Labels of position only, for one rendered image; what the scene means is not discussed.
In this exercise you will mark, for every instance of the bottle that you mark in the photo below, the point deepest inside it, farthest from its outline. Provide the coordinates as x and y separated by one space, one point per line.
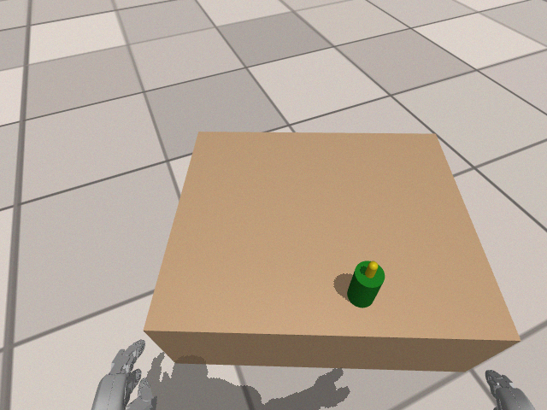
365 284

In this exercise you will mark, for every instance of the left robot hand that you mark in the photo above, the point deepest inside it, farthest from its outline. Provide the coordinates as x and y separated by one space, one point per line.
113 391

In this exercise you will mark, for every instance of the right robot hand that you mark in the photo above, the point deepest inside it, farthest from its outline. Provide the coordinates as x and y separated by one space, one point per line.
508 397

